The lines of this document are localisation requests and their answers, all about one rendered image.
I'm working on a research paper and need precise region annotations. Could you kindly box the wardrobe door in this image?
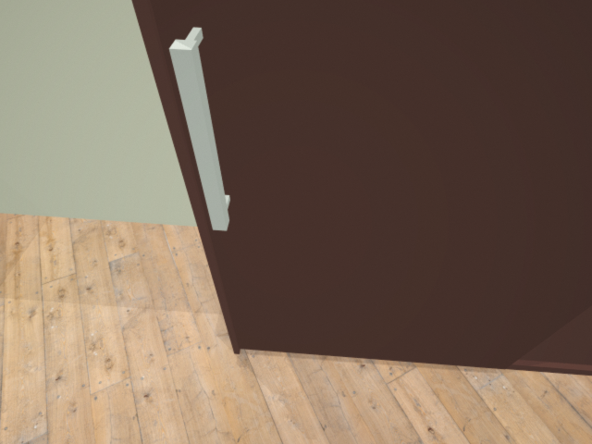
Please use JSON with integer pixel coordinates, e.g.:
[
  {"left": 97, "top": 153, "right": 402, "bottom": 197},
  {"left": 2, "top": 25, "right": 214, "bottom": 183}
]
[
  {"left": 150, "top": 0, "right": 592, "bottom": 369},
  {"left": 520, "top": 306, "right": 592, "bottom": 364}
]

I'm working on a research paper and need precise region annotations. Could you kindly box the handle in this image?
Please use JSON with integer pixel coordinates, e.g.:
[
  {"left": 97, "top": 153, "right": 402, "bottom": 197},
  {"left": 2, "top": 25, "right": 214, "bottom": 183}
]
[{"left": 169, "top": 27, "right": 230, "bottom": 231}]

